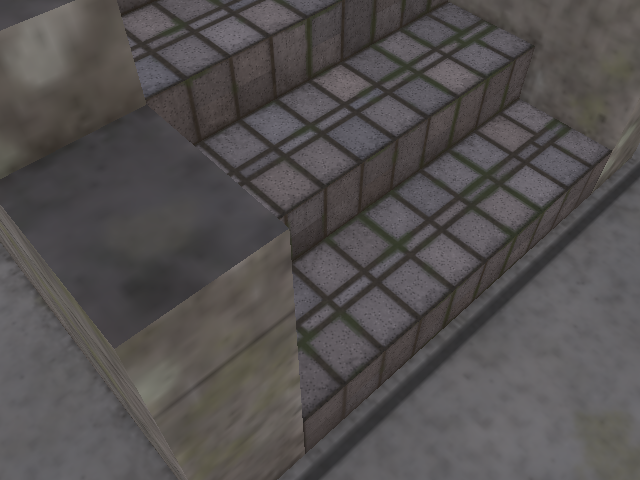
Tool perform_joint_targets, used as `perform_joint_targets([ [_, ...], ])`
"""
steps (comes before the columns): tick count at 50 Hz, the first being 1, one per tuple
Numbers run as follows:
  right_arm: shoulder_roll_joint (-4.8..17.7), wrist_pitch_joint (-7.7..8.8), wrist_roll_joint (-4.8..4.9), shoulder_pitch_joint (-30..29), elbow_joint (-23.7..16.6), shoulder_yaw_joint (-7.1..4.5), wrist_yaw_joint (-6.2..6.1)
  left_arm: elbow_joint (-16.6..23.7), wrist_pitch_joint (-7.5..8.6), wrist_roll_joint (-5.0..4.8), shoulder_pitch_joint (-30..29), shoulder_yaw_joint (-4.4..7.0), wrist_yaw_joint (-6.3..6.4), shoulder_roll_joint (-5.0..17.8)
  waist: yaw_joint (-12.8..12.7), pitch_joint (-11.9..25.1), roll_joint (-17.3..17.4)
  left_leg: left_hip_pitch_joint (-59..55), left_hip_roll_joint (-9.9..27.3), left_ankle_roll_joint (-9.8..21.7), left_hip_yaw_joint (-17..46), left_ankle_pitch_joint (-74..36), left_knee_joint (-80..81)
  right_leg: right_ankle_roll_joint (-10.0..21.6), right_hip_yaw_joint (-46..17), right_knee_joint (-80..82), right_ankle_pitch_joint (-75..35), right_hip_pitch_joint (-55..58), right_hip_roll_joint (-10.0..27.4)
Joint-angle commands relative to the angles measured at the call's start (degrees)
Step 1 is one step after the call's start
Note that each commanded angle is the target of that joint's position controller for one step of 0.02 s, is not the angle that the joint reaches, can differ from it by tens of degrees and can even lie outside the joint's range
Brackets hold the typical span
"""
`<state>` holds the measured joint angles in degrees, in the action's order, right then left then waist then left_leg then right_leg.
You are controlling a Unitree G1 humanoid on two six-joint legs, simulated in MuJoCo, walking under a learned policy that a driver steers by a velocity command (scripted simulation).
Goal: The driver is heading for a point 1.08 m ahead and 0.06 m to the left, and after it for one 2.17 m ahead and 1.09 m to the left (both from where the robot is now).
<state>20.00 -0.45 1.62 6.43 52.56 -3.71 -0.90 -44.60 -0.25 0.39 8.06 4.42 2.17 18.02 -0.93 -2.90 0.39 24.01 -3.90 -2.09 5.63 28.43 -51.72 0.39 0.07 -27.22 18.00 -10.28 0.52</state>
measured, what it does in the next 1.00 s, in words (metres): steps on the spot: left foot, then right foot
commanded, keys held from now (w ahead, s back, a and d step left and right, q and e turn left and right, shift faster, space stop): w+q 0.32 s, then w+e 0.68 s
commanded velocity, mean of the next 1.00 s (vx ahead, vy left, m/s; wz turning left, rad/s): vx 0.01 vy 0.03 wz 0.01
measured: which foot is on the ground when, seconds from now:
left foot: up 0.00-0.20, down 0.22-0.62, up 0.64-0.90, down 0.92-1.00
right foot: down 0.00-0.22, up 0.24-0.58, down 0.60-0.94, up 0.96-1.00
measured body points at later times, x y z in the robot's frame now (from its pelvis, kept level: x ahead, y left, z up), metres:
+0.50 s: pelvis -0.01 +0.06 +0.01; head +0.01 +0.09 +0.45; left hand -0.01 +0.34 -0.14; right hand +0.15 -0.17 -0.12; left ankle +0.00 +0.17 -0.74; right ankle -0.01 -0.06 -0.70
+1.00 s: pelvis -0.05 +0.07 +0.01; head +0.00 +0.08 +0.45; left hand +0.11 +0.38 -0.10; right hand +0.04 -0.24 -0.11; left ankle -0.07 +0.16 -0.74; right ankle -0.04 -0.05 -0.71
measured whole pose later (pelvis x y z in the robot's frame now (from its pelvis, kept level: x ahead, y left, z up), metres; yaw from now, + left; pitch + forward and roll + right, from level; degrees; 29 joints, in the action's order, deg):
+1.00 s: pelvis -0.05 +0.07 +0.01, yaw -2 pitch +2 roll +1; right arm 18.9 -1.7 -0.7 8.7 51.8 -3.6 -3.3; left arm -43.5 0.3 -1.7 6.4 5.0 2.6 20.6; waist -1.1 -3.9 -2.4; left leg 10.7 -4.4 3.5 0.5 12.3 -21.5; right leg 0.1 -8.7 -40.6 23.8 -22.2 -3.4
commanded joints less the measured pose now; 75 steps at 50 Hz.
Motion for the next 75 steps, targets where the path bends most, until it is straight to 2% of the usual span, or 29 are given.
perform_joint_targets([
  [1, 5.6, -1.78, -0.03, 0.8, -4.2, -1.55, 0.05, 4.7, 1.39, -1.32, -5.5, 1.77, 1.52, 8.5, 2.6, 1.8, -5.9, 11.1, 6.1, -3.0, 1.4, 1.6, -10.3, 12.4, -12.8, 8.2, -41.0, 8.3, 20.7],
  [5, 2.0, -2.25, -0.05, -1.6, -7.2, 0.24, 2.03, 5.2, 0.01, -1.55, -4.1, 2.69, 2.38, 11.4, 0.0, 4.5, -8.7, 2.2, 5.6, -5.0, -5.4, -5.8, 3.5, 10.3, -2.9, 7.2, -41.3, 7.1, 17.0],
  [9, 5.4, -2.13, -0.38, 0.2, -8.1, -0.81, 3.38, 4.1, 0.25, -2.36, -2.0, 3.76, 2.33, 14.0, 0.1, 6.2, -10.9, -6.2, 3.6, -0.8, -10.2, -11.9, 18.7, 8.8, -1.2, 3.4, -36.5, 6.2, 18.9],
  [10, 6.8, -0.83, -0.69, 3.5, -7.8, -1.96, 3.37, 2.7, 0.24, -2.71, -0.5, 2.42, 2.05, 9.6, 3.8, 9.6, -12.2, -16.0, 3.2, 1.8, -9.2, -19.1, 26.0, 4.8, 5.8, -6.1, -27.1, 4.5, 11.5],
  [11, 7.7, 0.75, -5.23, 10.0, -4.0, -1.58, 2.31, 1.6, -0.34, 2.94, 1.8, 1.58, -0.11, 9.1, 5.3, 6.8, -5.2, -24.2, 4.9, 2.4, -2.8, -30.1, 33.2, 1.5, 10.2, -19.4, -8.4, -6.0, 5.9],
  [12, 18.2, 2.15, -5.49, 15.2, -3.3, -3.24, 1.65, 4.8, -1.49, 4.98, 3.0, -0.02, -0.57, 2.2, 2.5, 6.4, 13.1, -29.3, 24.1, 7.0, 20.4, -71.1, 29.3, -1.6, 7.1, -32.4, 25.8, -21.6, -0.3],
  [13, 18.7, 2.43, -3.47, 15.6, -3.5, -3.64, 1.51, 3.7, -2.95, 3.71, 4.1, -0.63, -0.1, 3.0, 3.8, 15.2, 11.0, -26.8, 27.4, 16.9, 24.0, -72.7, 29.3, -0.5, -3.3, -37.5, 23.7, -17.9, -0.7],
  [14, 14.6, 1.83, -2.76, 9.5, -4.5, -2.78, 1.27, 2.7, -3.33, 2.03, 3.2, -0.64, -0.09, 4.7, 2.0, 10.7, 7.4, -22.4, 24.2, 17.3, 19.1, -59.5, 30.5, -0.1, -4.2, -39.0, 17.6, -18.3, 0.9],
  [16, 7.2, -0.01, -3.1, -0.2, -6.3, -0.53, 0.34, 1.2, -2.81, 1.6, 2.2, -0.42, -0.52, 6.7, -0.7, 5.5, 7.4, -16.7, 16.0, 13.0, 12.4, -48.5, 32.2, -0.9, -3.5, -36.2, 8.7, -15.5, 1.1],
  [22, 1.1, 0.82, -3.09, 2.1, -1.9, 2.67, -0.73, -3.1, -3.53, 0.88, 3.6, -2.62, -0.23, 3.2, 1.4, 6.8, 7.9, -15.5, 16.8, 12.5, 7.1, -36.3, 35.1, -0.1, -1.0, -20.6, 7.5, -4.4, 1.2],
  [28, 5.4, 0.05, -2.1, 1.0, 0.4, 2.05, -1.71, -7.3, -2.45, 1.24, 7.6, -2.78, -0.68, 3.4, 0.0, 1.6, 8.0, -9.7, 16.2, 10.3, 6.7, -22.9, 32.6, 3.3, 1.4, -3.3, 1.6, 1.9, -1.3],
  [30, 5.1, -0.12, -2.01, 1.3, -0.1, 1.48, -1.81, -7.4, -0.83, 1.98, 7.8, -2.8, -0.78, 4.8, 0.1, 0.0, 1.2, -7.7, 12.3, 5.9, 3.4, -18.5, 25.8, 4.9, -7.3, 7.1, -7.5, 1.9, 3.1],
  [32, 1.1, -0.51, -2.0, -0.2, -2.0, 2.26, -1.78, -7.0, -0.51, 0.52, 7.2, -1.57, -1.53, 10.8, 0.5, -2.7, -14.6, -5.5, 1.3, 1.9, -5.1, -5.0, 13.9, 13.2, -25.5, 13.0, -19.1, -6.7, 16.7],
  [36, 2.9, -0.3, -1.59, -2.6, -2.3, 1.03, -1.64, -5.9, -0.74, 1.17, 3.6, -0.3, -1.04, 10.1, 0.7, -1.7, -9.0, -1.9, 1.2, 1.1, -3.4, -1.3, -0.8, 13.7, -19.4, 10.3, -30.8, -2.3, 11.3],
  [37, 3.9, 0.31, -1.48, -4.5, -3.5, -0.09, -2.49, -2.0, 1.4, -1.88, 0.5, 0.65, -0.25, 10.7, 0.2, 0.0, -7.0, -0.3, 0.2, -0.7, -1.2, 2.8, 0.8, 13.9, -22.8, 11.9, -25.2, 0.1, 12.2],
  [38, 3.4, 0.58, -1.31, -4.7, -3.8, -0.11, -2.77, -2.2, 2.11, -2.57, 0.3, 0.87, 0.16, 10.6, 0.6, 0.8, -6.7, 0.4, 1.1, -1.5, -0.3, 1.5, 2.5, 13.5, -23.3, 11.7, -22.4, 2.3, 12.2],
  [42, 1.1, 0.95, -0.44, -2.2, -3.4, 0.53, -2.99, -0.7, 0.93, -2.79, 0.8, 2.22, 0.96, 9.8, 0.2, 4.4, -8.5, -7.0, -0.2, -2.4, -2.3, -5.0, 18.2, 10.7, -21.6, 10.2, -21.5, 2.1, 9.1],
  [46, 4.9, -0.87, 0.16, 7.5, -0.8, -1.09, -2.25, 2.8, 1.03, -2.35, 0.5, 2.12, 0.55, 9.9, 1.5, 6.6, -7.1, -20.2, 1.3, 2.4, -2.4, -15.3, 35.3, 7.6, -25.9, 8.3, -10.1, -3.0, 8.4],
  [47, 6.0, -1.25, -0.28, 9.0, -1.1, -1.34, -2.19, 2.8, 0.85, -2.53, 1.6, 1.62, 0.53, 7.6, 1.3, 8.8, -2.4, -27.6, 7.4, 6.1, 2.3, -17.6, 36.1, 4.9, -20.7, 1.4, 3.3, -9.5, 4.4],
  [48, 10.7, -1.68, -2.45, 5.5, -1.9, -2.5, -2.66, 5.5, 1.22, -2.08, 0.6, 0.83, 0.44, 4.5, -1.2, 6.1, 13.3, -27.7, 16.5, 13.5, 13.6, -25.5, 36.7, 1.2, -7.7, -11.5, 12.3, -21.8, -4.6],
  [49, 7.4, -1.11, -4.23, 2.1, -4.7, -1.74, -2.7, 4.3, 1.28, -1.71, 1.8, 1.84, 0.77, 8.4, -0.6, 6.3, 7.2, -21.6, 21.9, 18.5, 15.2, -32.7, 37.3, -0.7, -6.8, -26.5, 16.1, -20.1, -3.5],
  [51, 4.6, 0.24, -3.15, -1.7, -6.3, -0.7, -2.91, 3.4, -0.14, -1.56, 3.9, 2.78, 0.4, 9.8, -2.9, 5.1, 1.8, -18.8, 18.9, 16.7, 8.5, -34.1, 36.2, -2.5, -7.2, -36.8, 10.9, -19.9, -0.6],
  [57, 6.0, -0.96, -2.49, 5.7, -6.3, -0.79, -3.64, 7.7, -1.14, -2.88, -1.3, 1.78, -1.13, 7.3, 1.7, 3.3, 3.0, -26.1, 17.9, 17.1, 1.5, -49.7, 32.9, -7.3, -6.0, -36.2, 6.6, -25.1, 0.3],
  [62, 6.9, -0.13, -1.98, 5.9, -7.9, -1.33, -3.78, 9.6, -1.46, -2.15, -2.9, 0.89, -1.57, 5.6, 2.9, 3.1, 4.4, -26.3, 19.6, 16.4, -1.4, -43.4, 34.7, -7.5, -3.5, -26.7, 4.4, -21.7, 3.6],
  [67, 8.7, 1.3, -1.78, 5.9, -8.4, -2.02, -1.05, 10.4, -2.02, -1.26, -3.2, 0.41, -1.76, 4.2, 3.4, 5.3, 3.1, -25.1, 21.8, 16.5, -0.7, -48.1, 33.3, -4.0, -2.7, -14.9, 7.6, -13.2, 3.0],
  [70, 4.1, 2.49, -0.14, 3.7, -7.5, -0.16, 0.9, 7.0, -2.18, -0.36, 1.3, 0.35, -0.88, 3.1, -0.5, 5.2, 4.2, -20.0, 17.1, 11.2, -3.0, -48.7, 29.1, -0.3, -0.9, 9.2, -11.9, 1.2, 1.3],
  [72, 2.9, 4.18, -2.95, 10.3, -6.8, 0.82, 2.22, 6.1, -2.35, 1.01, 4.3, 1.95, 0.52, 11.0, 2.5, 11.8, -6.1, -8.6, 11.2, 3.9, -7.0, -29.2, 26.3, 4.6, -9.5, 1.9, -49.9, 19.9, 11.4],
  [73, 1.7, 4.31, -2.56, 10.8, -6.4, 1.37, 2.69, 6.2, -2.39, 1.32, 0.1, 1.23, -0.15, 7.8, 3.6, 14.5, -8.2, -11.9, 9.4, 1.6, -7.3, -15.7, 29.8, 9.1, -9.4, 0.9, -47.7, 15.9, 12.9],
  [75, 5.2, 3.32, -1.53, 3.6, -7.6, 1.01, 2.47, 6.9, -1.96, 0.18, -3.1, 1.99, -1.4, 7.9, 1.0, 9.4, -2.9, -9.9, 7.8, 0.8, -8.2, -20.6, 26.8, 6.9, -6.6, 2.0, -36.0, 13.4, 8.8],
])
Velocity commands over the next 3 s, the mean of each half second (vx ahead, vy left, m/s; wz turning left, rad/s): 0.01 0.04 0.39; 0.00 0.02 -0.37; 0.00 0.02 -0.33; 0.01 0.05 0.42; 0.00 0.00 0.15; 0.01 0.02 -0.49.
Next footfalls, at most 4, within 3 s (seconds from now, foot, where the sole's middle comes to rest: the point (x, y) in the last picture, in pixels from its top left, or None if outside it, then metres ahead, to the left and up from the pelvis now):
0.22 left None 0.04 0.18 -0.77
0.60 right None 0.02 -0.05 -0.77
0.92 left None -0.03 0.16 -0.77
1.42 right None -0.05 -0.09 -0.77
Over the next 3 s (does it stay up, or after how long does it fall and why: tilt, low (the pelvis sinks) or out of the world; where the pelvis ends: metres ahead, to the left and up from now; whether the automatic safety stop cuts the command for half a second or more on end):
stays up -0.08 0.12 0.00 its command is cut before an obstacle from the start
